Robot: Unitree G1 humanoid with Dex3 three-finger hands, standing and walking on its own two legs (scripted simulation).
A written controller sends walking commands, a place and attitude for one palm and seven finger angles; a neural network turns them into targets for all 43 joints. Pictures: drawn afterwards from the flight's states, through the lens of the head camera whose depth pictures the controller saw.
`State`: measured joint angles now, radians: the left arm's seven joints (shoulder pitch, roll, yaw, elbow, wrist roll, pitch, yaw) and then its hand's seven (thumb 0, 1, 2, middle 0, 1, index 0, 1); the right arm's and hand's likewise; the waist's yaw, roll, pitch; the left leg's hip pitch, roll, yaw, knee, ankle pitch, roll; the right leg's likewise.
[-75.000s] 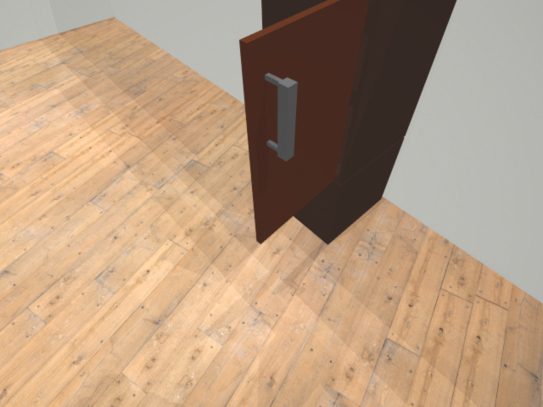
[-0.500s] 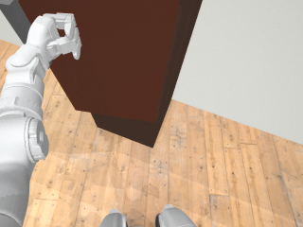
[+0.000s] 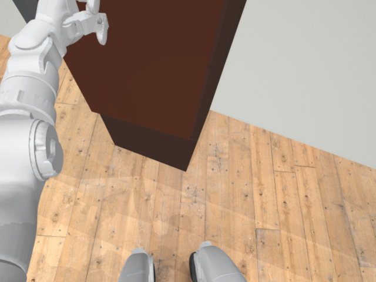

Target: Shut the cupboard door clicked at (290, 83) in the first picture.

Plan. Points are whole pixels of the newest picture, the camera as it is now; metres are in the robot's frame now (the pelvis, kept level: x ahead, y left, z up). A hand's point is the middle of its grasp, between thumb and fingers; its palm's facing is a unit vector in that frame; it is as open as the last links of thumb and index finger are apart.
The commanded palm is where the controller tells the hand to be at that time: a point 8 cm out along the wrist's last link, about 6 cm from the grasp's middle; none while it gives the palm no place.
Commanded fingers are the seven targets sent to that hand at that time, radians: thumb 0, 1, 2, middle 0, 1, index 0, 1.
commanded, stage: pull the fist back off the door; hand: left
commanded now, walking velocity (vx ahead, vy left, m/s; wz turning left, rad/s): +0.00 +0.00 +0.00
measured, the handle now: out of the picture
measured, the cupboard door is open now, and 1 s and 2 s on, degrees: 4 0 0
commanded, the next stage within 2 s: draw the hand back to the body in 0.84 s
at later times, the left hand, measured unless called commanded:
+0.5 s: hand (114, 16) +0.57 +0.07 +0.16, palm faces +0.04 -1.00 -0.01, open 3.1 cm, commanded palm +0.52 +0.11 +0.15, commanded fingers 0.00 0.90 0.90 -1.30 -1.50 -1.30 -1.50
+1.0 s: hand (110, 45) +0.51 +0.08 +0.15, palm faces +0.04 -1.00 -0.01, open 3.1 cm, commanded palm +0.47 +0.13 +0.16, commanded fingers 0.00 0.90 0.90 -1.30 -1.50 -1.30 -1.50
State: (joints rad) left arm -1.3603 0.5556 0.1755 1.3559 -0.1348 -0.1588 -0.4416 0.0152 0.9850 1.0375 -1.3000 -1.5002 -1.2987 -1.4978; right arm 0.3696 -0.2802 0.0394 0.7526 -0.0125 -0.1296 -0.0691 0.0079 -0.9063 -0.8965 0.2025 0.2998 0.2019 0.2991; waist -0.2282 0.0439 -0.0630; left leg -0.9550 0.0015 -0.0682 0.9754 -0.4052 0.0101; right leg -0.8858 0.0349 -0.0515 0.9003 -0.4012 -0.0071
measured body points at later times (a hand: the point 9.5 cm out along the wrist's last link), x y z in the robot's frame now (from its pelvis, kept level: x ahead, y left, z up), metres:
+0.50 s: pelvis +0.02 -0.01 +0.02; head +0.12 -0.02 +0.46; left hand +0.56 +0.12 +0.16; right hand -0.05 -0.25 -0.10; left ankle +0.02 +0.11 -0.68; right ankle +0.01 -0.12 -0.68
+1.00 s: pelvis +0.03 -0.01 +0.03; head +0.09 -0.02 +0.48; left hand +0.50 +0.13 +0.15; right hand +0.11 -0.27 -0.09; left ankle +0.02 +0.11 -0.68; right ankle +0.01 -0.12 -0.68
